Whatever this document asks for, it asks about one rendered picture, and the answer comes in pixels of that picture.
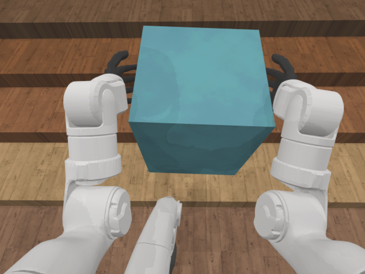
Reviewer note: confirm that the carton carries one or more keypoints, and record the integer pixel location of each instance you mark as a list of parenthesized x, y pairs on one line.
[(201, 101)]

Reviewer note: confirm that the left robot forearm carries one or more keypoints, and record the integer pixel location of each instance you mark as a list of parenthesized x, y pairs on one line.
[(91, 109)]

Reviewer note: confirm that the robot left thigh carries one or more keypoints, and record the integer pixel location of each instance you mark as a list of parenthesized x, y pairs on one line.
[(152, 252)]

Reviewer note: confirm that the right robot forearm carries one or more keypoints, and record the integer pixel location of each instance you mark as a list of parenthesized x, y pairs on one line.
[(311, 120)]

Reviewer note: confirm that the robot right hand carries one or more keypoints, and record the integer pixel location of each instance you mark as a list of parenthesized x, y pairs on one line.
[(280, 77)]

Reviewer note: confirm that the right robot upper arm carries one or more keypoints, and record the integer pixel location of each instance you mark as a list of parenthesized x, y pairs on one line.
[(295, 225)]

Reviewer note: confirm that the robot left hand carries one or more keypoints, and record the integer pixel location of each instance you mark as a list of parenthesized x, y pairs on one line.
[(113, 69)]

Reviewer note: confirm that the left robot upper arm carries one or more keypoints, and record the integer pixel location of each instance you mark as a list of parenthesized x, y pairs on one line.
[(94, 217)]

